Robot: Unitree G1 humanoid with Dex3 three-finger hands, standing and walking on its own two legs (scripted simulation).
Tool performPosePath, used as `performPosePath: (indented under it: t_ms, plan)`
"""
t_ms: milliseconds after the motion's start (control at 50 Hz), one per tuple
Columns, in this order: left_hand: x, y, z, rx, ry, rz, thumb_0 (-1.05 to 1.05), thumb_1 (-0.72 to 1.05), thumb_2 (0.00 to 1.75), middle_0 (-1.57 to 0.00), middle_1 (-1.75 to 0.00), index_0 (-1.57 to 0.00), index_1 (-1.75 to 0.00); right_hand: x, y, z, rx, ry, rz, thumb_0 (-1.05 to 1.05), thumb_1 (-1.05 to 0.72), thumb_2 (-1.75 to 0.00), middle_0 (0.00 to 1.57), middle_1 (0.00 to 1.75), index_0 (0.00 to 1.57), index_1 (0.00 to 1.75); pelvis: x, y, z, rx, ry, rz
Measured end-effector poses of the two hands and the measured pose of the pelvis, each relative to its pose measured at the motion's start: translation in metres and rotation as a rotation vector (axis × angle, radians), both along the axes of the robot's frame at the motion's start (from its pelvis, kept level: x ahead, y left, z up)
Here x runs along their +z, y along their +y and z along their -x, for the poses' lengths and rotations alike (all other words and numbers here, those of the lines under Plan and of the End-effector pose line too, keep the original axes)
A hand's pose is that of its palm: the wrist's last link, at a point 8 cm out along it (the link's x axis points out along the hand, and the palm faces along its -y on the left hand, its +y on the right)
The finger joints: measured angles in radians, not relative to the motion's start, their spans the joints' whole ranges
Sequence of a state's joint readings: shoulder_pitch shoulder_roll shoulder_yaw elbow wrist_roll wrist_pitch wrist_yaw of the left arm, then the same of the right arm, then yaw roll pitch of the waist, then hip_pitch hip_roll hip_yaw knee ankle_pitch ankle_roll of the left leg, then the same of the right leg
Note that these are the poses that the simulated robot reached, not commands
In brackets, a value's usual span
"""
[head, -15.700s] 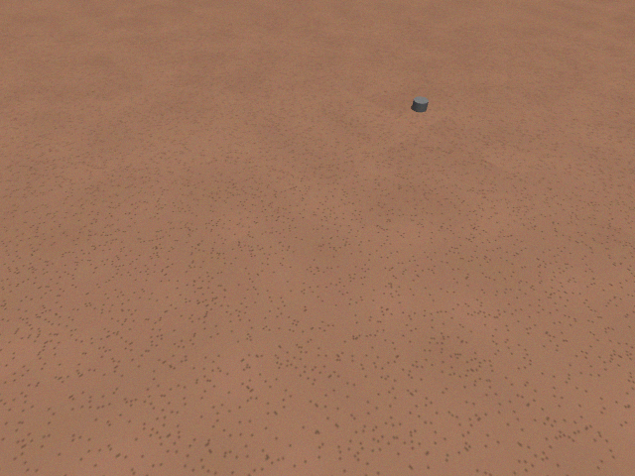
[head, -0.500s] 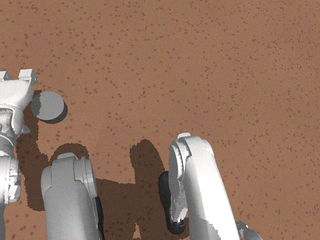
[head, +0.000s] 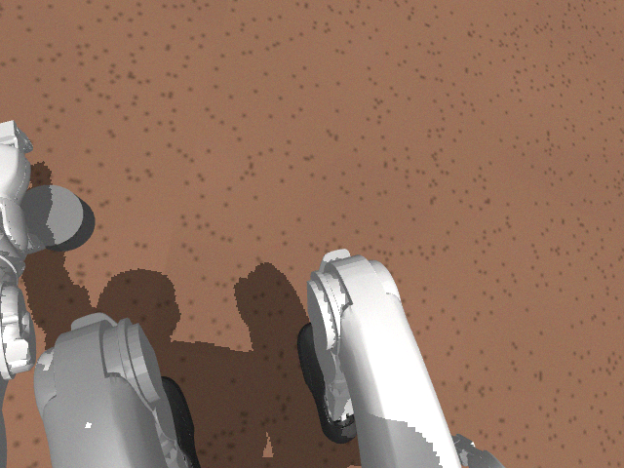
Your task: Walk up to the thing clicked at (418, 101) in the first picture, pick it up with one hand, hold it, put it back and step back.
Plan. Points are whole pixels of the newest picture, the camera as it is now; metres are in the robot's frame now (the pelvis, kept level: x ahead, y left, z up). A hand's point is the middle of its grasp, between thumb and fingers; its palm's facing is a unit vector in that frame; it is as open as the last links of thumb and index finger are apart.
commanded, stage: rest palm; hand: left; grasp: from above
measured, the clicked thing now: (56, 219) +0.48 +0.26 -0.29
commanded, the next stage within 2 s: close in 1.06 s
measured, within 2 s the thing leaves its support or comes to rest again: neither
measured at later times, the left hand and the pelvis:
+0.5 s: hand (49, 219) +0.47 +0.25 -0.22, palm faces -0.43 -0.07 -0.90, open 14.2 cm; pelvis +0.00 +0.01 -0.01, yaw -1 degrees
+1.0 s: hand (48, 225) +0.47 +0.26 -0.25, palm faces -0.49 -0.14 -0.86, open 14.2 cm; pelvis +0.00 +0.01 -0.02, yaw -4 degrees
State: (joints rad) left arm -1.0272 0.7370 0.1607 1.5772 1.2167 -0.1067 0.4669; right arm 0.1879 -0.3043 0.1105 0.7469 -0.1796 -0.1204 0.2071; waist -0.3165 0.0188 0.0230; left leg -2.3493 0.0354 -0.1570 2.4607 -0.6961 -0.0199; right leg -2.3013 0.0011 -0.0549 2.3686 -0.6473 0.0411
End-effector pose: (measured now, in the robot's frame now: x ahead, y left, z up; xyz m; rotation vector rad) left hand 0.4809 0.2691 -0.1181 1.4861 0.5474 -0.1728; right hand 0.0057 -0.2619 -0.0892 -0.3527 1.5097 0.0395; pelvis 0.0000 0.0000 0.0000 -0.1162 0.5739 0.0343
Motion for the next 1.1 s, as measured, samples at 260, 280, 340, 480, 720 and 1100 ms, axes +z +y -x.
performPosePath:
  t_ms: [260,280,340,480,720,1100]
  plan:
    - [-0.009,-0.004,0.011,-0.158,0.032,0.074,0.00,-0.56,1.04,-0.09,-1.05,-0.07,-1.06,0.010,-0.004,-0.028,0.053,-0.023,0.062,0.00,-0.91,-0.90,0.20,0.30,0.21,0.29,0.000,0.004,-0.003,0.011,-0.010,0.026]
    - [-0.012,-0.007,0.013,-0.164,0.032,0.080,0.00,-0.56,1.04,-0.09,-1.04,-0.07,-1.05,0.012,-0.004,-0.031,0.058,-0.039,0.071,0.00,-0.91,-0.90,0.20,0.30,0.21,0.29,0.000,0.004,-0.003,0.010,-0.012,0.029]
    - [-0.023,-0.015,0.016,-0.189,0.039,0.087,0.00,-0.56,1.04,-0.09,-1.02,-0.07,-1.04,0.017,-0.005,-0.037,0.077,-0.073,0.091,0.00,-0.91,-0.90,0.20,0.30,0.20,0.29,-0.001,0.006,-0.001,0.007,-0.020,0.035]
    - [-0.043,-0.019,0.012,-0.181,-0.025,0.066,0.00,-0.54,1.02,-0.09,-1.01,-0.07,-1.02,0.019,-0.004,-0.029,0.127,-0.053,0.090,0.00,-0.90,-0.90,0.20,0.30,0.20,0.29,-0.010,0.006,0.001,0.000,-0.040,0.038]
    - [-0.063,-0.011,-0.006,-0.045,-0.019,0.038,0.00,-0.53,0.99,-0.09,-1.01,-0.07,-1.01,0.010,0.012,-0.002,0.137,0.030,-0.015,0.00,-0.90,-0.90,0.20,0.30,0.20,0.29,-0.017,0.007,-0.004,-0.021,-0.041,0.052]
    - [-0.077,-0.011,0.009,-0.145,-0.007,0.098,0.00,-0.52,0.99,-0.09,-1.00,-0.07,-1.01,0.021,0.018,-0.003,0.202,0.039,-0.007,0.00,-0.90,-0.90,0.20,0.30,0.20,0.29,-0.017,0.010,-0.002,-0.031,-0.088,0.086]
